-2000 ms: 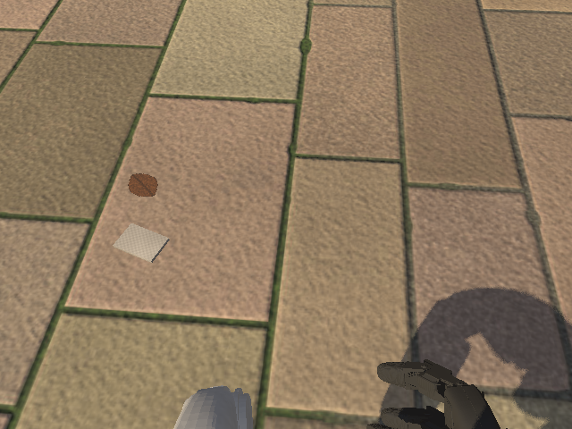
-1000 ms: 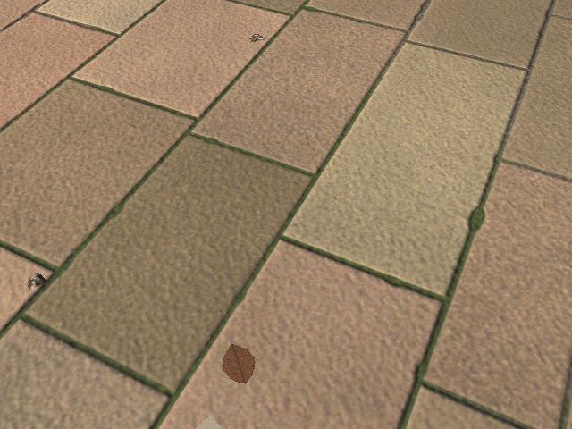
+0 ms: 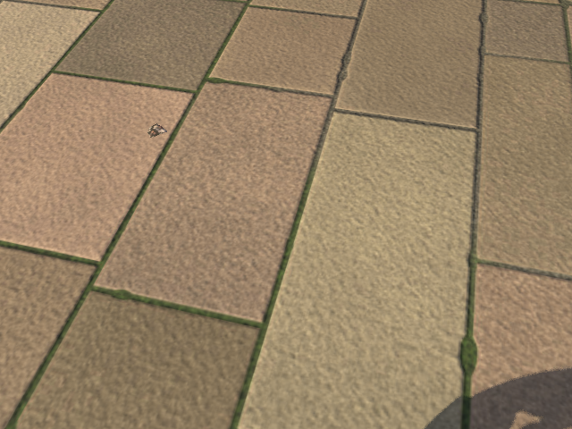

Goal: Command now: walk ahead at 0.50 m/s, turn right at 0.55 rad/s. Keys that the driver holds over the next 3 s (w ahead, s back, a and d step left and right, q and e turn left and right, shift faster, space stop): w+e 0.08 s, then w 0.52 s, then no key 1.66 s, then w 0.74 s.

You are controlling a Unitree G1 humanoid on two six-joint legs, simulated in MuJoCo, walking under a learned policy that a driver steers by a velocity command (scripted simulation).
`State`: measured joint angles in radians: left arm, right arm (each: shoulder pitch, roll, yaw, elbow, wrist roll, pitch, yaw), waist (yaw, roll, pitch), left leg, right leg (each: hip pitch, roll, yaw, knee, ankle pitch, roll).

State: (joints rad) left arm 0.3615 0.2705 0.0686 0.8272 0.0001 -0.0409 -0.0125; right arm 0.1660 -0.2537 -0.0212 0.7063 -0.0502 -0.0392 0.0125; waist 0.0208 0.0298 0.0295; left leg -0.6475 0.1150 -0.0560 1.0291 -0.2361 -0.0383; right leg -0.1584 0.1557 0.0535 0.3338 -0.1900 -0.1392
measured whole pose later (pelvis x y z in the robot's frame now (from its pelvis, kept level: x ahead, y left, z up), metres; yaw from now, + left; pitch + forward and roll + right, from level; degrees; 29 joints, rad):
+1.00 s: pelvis +0.46 -0.02 +0.00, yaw -9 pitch +0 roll +1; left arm 0.23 0.19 0.00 0.88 0.02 -0.05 0.01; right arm 0.25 -0.23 -0.03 0.91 -0.02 0.01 -0.01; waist -0.01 0.03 0.06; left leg -0.38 0.02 -0.02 0.83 -0.40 0.00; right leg -0.28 0.04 -0.07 0.39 -0.10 -0.08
